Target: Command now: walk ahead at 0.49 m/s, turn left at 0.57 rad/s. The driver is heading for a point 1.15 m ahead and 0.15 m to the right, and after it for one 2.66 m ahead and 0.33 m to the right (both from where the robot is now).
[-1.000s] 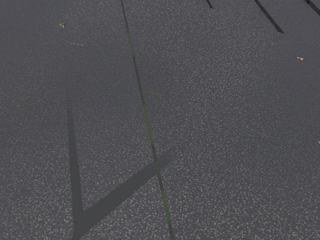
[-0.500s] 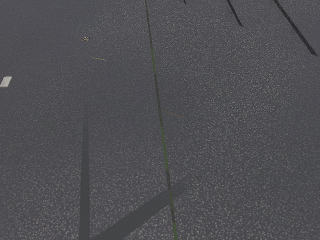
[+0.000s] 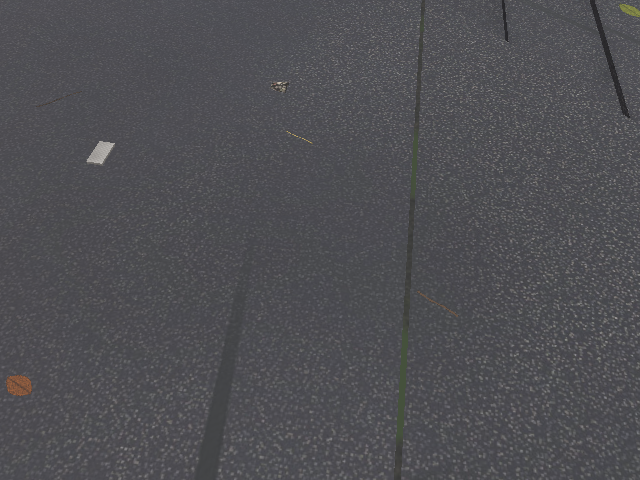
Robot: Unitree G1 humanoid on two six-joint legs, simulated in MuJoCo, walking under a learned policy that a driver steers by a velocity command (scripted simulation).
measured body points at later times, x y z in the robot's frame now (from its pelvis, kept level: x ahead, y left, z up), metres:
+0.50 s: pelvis +0.26 -0.06 +0.01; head +0.30 -0.07 +0.45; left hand +0.29 +0.21 -0.11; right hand +0.45 -0.30 -0.10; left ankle +0.35 +0.11 -0.68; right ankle +0.27 -0.15 -0.74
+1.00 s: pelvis +0.36 -0.03 +0.00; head +0.39 -0.04 +0.45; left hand +0.56 +0.20 -0.10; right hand +0.44 -0.33 -0.10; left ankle +0.45 +0.07 -0.74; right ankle +0.34 -0.17 -0.70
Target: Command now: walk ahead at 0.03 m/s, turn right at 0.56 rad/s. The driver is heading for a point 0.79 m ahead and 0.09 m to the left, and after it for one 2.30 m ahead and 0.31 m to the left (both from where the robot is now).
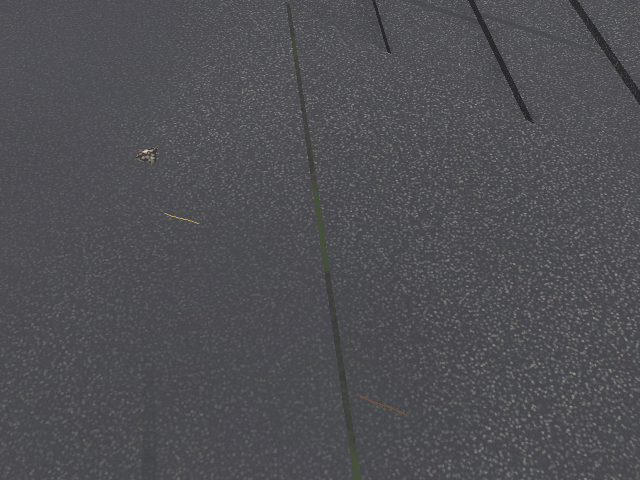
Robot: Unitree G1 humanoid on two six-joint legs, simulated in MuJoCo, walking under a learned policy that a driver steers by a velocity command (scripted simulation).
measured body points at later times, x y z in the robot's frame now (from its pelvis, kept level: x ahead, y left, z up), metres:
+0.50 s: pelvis +0.00 -0.04 +0.00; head +0.02 -0.04 +0.45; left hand +0.16 +0.21 -0.10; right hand +0.11 -0.32 -0.12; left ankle -0.03 +0.09 -0.70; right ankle +0.00 -0.13 -0.74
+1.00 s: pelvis +0.14 +0.04 +0.00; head +0.16 +0.08 +0.45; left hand +0.29 +0.34 -0.08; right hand +0.23 -0.23 -0.10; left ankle -0.02 +0.09 -0.74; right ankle +0.37 -0.05 -0.69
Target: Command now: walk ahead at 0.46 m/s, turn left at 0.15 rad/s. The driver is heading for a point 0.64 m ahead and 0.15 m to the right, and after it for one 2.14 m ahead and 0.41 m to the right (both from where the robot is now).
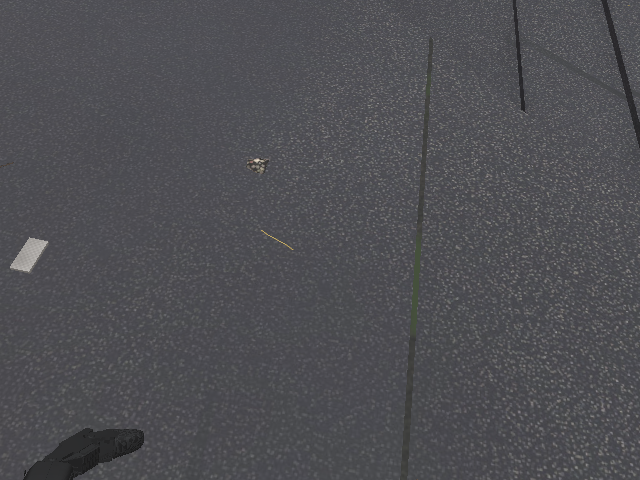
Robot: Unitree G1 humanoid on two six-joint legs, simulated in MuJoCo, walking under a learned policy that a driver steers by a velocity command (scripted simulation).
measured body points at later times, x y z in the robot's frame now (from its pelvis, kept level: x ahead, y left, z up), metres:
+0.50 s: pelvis +0.29 -0.03 +0.00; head +0.32 -0.04 +0.45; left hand +0.38 +0.25 -0.11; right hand +0.48 -0.29 -0.07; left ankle +0.49 +0.11 -0.70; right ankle +0.23 -0.12 -0.74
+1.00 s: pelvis +0.53 -0.05 +0.00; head +0.57 -0.07 +0.44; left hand +0.84 +0.05 -0.08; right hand +0.42 -0.33 -0.12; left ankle +0.51 +0.09 -0.74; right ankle +0.61 -0.24 -0.71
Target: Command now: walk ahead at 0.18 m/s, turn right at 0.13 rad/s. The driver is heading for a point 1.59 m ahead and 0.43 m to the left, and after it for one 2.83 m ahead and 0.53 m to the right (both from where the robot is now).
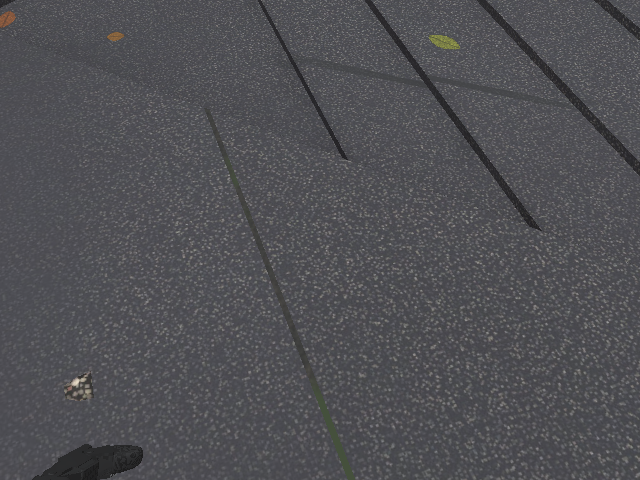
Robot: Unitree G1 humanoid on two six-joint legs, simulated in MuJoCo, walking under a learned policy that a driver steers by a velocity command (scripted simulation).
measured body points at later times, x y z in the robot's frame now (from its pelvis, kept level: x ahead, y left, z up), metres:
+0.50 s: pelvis +0.07 +0.02 -0.01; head +0.08 +0.05 +0.43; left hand +0.18 +0.32 -0.13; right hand +0.23 -0.25 -0.11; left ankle +0.06 +0.11 -0.74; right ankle +0.15 -0.12 -0.73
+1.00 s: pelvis +0.09 +0.01 +0.00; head +0.11 +0.02 +0.44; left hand +0.09 +0.33 -0.11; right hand +0.36 -0.17 -0.10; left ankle +0.06 +0.11 -0.74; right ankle +0.14 -0.11 -0.74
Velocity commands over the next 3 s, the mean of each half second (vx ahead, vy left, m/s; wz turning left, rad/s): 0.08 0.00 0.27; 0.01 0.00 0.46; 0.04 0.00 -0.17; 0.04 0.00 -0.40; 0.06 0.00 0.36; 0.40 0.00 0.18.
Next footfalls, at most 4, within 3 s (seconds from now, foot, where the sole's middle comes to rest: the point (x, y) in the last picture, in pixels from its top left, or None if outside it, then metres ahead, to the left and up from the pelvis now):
0.06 right None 0.19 -0.12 -0.78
0.46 left None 0.10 0.12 -0.78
0.98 right None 0.18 -0.09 -0.78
1.26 left None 0.05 0.14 -0.78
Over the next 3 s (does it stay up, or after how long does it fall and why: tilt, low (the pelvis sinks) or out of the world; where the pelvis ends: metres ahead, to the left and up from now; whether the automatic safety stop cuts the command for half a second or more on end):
stays up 0.36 0.15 0.00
